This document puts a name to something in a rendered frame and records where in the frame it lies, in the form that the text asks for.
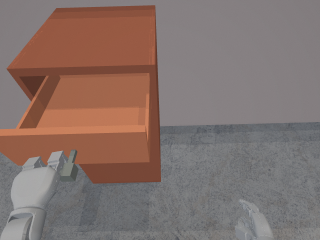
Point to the right robot hand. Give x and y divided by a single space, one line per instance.
257 227

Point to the handle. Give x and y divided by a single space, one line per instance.
69 170

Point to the cabinet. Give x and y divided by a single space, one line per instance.
96 41

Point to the left robot forearm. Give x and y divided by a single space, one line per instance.
25 223

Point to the left robot hand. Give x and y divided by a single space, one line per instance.
36 184

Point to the drawer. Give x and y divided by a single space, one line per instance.
106 118

